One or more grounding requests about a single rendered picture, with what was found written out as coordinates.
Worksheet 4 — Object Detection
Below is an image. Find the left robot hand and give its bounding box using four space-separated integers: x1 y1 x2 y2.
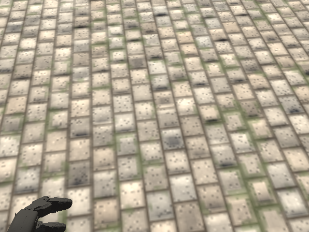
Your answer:
7 195 72 232

